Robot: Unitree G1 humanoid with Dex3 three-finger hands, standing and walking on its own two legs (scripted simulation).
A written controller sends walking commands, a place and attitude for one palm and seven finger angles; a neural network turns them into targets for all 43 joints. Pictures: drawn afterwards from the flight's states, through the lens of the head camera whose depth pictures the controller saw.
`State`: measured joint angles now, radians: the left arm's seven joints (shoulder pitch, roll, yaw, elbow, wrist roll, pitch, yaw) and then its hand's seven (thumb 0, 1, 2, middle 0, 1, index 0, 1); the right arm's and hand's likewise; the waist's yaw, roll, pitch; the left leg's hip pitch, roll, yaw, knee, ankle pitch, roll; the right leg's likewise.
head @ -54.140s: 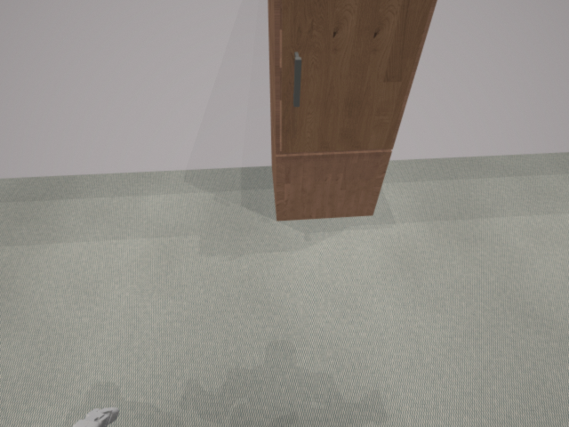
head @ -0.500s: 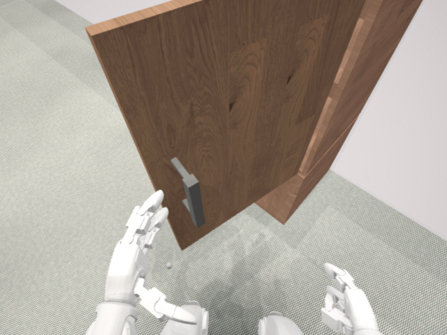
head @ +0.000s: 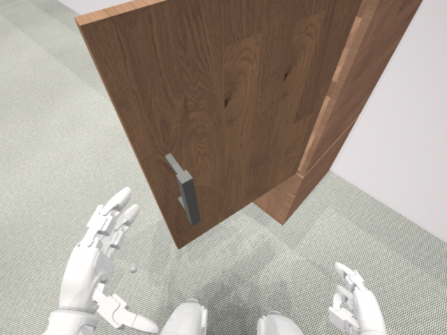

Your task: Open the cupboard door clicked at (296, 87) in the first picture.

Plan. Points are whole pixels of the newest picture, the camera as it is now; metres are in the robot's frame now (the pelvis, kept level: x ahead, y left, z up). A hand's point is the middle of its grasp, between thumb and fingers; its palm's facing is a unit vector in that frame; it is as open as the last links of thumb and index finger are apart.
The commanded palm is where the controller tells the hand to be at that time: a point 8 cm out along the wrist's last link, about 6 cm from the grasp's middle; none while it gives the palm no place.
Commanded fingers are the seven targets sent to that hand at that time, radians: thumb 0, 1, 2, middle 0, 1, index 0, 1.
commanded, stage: draw the hand back to the body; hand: left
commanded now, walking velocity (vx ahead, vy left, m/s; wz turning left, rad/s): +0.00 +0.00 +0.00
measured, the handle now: (183, 192) +0.34 +0.10 +0.06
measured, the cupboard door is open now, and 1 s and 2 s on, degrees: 77 77 77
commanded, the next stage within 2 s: step back with the hand held close in 1.46 s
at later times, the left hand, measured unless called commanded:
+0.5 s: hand (61, 254) +0.20 +0.21 +0.15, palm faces +0.11 -0.95 -0.28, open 15.6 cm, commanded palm +0.17 +0.26 +0.17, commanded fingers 0.00 -0.08 0.48 -0.17 -0.30 -0.17 -0.30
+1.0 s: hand out of the picture +0.23 +0.27 +0.24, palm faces +0.38 -0.82 -0.43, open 10.0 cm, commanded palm +0.18 +0.32 +0.26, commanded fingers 0.00 0.80 0.86 -0.20 -0.30 -0.20 -0.30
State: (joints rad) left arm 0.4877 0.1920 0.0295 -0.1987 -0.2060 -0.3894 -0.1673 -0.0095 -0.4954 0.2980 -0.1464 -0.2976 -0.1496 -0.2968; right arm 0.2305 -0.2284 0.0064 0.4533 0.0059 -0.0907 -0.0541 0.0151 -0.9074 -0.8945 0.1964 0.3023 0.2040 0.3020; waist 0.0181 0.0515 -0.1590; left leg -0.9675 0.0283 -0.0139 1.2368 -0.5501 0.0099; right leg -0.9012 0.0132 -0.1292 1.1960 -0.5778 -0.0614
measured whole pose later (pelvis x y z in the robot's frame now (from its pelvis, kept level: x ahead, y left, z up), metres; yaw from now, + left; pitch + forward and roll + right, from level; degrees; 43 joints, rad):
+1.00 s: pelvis +0.03 +0.03 +0.10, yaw -2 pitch -2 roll -1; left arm 0.52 0.35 0.27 -0.43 -0.05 -0.05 0.13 0.01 0.46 0.71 -0.19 -0.30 -0.19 -0.30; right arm 0.22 -0.23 0.05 0.60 0.00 -0.12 -0.09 0.02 -0.91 -0.89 0.20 0.30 0.21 0.30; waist 0.06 0.07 -0.02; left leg -0.19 -0.01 0.06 0.53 -0.30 0.05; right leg -0.14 0.00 -0.05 0.48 -0.30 -0.01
